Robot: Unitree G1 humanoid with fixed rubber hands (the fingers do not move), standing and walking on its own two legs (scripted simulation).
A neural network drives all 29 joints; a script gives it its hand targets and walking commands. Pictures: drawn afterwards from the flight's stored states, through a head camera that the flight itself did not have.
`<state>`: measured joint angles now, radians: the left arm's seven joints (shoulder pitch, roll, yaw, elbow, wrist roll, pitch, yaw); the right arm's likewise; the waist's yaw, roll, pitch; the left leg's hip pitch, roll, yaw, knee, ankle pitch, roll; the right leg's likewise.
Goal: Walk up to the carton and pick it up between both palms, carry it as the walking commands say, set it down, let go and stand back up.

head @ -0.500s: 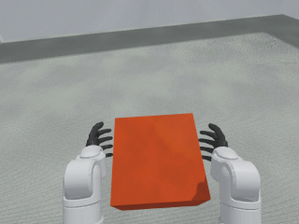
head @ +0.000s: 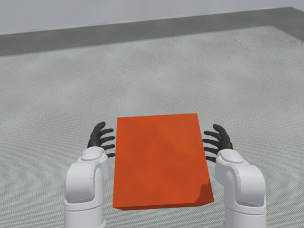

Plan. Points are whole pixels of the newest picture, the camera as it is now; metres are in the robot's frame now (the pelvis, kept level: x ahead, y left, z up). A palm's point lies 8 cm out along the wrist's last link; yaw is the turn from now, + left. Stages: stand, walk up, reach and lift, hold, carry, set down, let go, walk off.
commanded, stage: carry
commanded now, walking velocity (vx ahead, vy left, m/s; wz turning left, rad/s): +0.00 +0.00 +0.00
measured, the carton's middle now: (159, 162) +0.29 -0.01 +0.02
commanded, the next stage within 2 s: none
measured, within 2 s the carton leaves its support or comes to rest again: neither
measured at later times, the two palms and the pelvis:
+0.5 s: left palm (96, 151) +0.27 +0.15 +0.11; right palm (221, 153) +0.26 -0.15 +0.11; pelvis +0.01 +0.00 +0.00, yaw +0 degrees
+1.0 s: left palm (101, 151) +0.28 +0.14 +0.09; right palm (220, 153) +0.28 -0.15 +0.08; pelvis +0.01 +0.00 +0.00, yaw +0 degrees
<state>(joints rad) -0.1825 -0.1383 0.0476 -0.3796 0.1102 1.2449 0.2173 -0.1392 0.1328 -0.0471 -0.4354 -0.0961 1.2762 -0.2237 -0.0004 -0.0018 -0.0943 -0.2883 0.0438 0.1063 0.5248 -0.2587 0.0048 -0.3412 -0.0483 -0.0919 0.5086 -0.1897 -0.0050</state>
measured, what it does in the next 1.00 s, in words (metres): stands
